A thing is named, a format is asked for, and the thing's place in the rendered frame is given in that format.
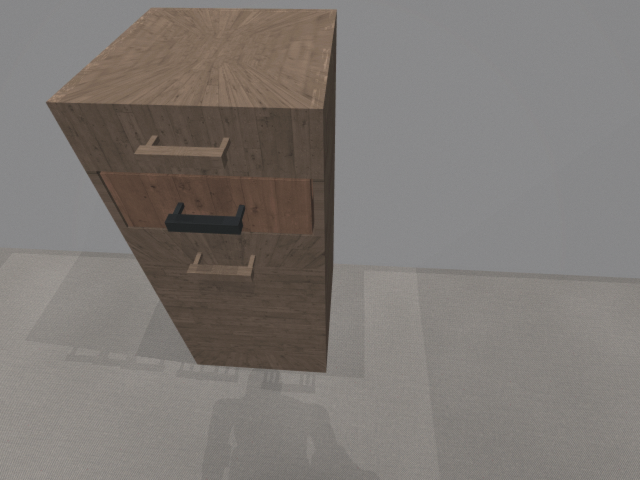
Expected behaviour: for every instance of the drawer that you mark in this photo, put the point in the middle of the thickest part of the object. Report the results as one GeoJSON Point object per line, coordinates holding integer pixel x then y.
{"type": "Point", "coordinates": [272, 205]}

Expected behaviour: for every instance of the handle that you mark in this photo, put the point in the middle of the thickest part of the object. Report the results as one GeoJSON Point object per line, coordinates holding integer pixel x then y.
{"type": "Point", "coordinates": [181, 157]}
{"type": "Point", "coordinates": [220, 273]}
{"type": "Point", "coordinates": [178, 222]}

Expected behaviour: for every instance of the cabinet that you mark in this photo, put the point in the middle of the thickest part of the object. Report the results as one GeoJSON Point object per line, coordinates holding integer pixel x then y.
{"type": "Point", "coordinates": [260, 83]}

